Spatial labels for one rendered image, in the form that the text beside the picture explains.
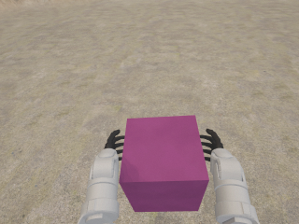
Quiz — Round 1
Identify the left robot hand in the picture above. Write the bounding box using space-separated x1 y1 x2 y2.
105 130 125 161

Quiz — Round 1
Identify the carton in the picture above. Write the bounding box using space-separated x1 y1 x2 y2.
119 115 209 212

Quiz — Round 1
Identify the right robot forearm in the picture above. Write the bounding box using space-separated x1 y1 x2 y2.
210 147 260 224

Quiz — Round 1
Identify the right robot hand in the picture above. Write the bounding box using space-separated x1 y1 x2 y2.
200 129 223 161

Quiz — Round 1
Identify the left robot forearm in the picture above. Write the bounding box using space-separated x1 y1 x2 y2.
78 148 120 224

